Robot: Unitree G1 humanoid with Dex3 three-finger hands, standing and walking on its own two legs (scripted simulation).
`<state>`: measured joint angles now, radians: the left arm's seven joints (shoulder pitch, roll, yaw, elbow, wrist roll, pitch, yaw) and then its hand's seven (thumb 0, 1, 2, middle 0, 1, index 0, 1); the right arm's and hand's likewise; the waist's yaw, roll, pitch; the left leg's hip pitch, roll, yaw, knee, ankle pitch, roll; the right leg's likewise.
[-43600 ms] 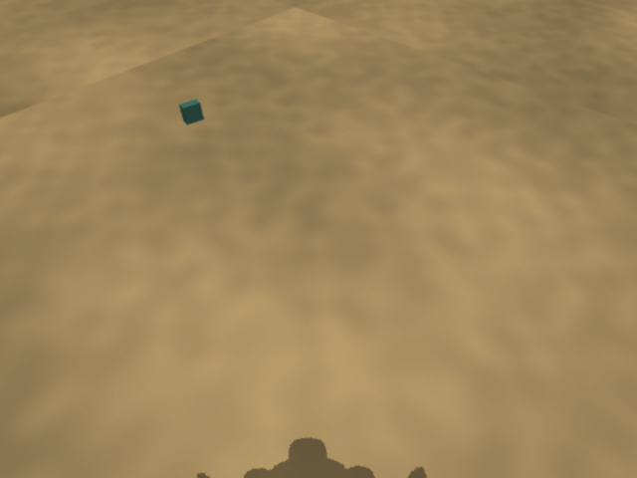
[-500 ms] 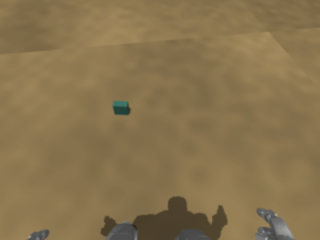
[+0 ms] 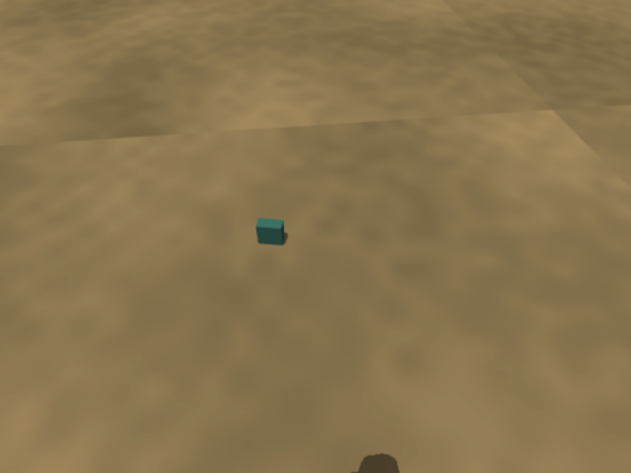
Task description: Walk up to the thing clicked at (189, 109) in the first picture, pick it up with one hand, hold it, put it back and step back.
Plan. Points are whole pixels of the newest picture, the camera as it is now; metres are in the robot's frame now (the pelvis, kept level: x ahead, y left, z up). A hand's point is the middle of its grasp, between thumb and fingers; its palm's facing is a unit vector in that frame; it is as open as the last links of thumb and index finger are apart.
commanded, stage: step back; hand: left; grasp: from above
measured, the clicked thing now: (270, 231) +1.12 +0.18 -0.71
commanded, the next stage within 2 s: stand in 0.76 s
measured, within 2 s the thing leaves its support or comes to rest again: neither
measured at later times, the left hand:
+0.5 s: hand out of the picture +0.10 +0.27 -0.15, palm faces +0.03 -0.93 -0.36, open 7.4 cm
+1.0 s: hand (132, 471) +0.16 +0.26 -0.13, palm faces -0.04 -0.94 -0.33, open 7.4 cm
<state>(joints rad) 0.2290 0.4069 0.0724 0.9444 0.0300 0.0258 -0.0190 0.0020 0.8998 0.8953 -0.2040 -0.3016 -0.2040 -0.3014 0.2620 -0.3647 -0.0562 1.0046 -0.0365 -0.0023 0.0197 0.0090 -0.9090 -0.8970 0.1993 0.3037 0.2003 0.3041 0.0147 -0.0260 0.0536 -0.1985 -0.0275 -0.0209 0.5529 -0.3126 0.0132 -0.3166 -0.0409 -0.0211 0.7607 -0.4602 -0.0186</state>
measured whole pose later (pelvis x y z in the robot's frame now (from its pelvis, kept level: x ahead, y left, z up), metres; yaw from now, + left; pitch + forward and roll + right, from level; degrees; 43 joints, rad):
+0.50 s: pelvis +0.04 +0.00 +0.00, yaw +0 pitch -2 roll +0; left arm 0.18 0.38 0.03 1.02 0.01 -0.01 -0.01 0.00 0.90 0.90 -0.20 -0.30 -0.20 -0.30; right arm 0.14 -0.35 -0.04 1.04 -0.03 -0.01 0.01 0.01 -0.91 -0.90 0.20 0.30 0.20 0.30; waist 0.03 -0.01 0.08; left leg -0.28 0.03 0.02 0.58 -0.26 -0.01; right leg -0.22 -0.02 -0.03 0.60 -0.34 0.00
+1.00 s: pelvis +0.05 +0.01 +0.02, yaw -2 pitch -3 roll +0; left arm 0.07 0.35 0.00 1.12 0.01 -0.02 -0.01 0.00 0.90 0.90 -0.20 -0.30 -0.20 -0.30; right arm 0.04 -0.34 -0.02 1.13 -0.01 -0.02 0.01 0.01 -0.91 -0.90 0.20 0.30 0.20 0.30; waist 0.00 0.00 0.06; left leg -0.13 0.03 0.05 0.34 -0.17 -0.01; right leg -0.07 -0.02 0.00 0.35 -0.23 0.02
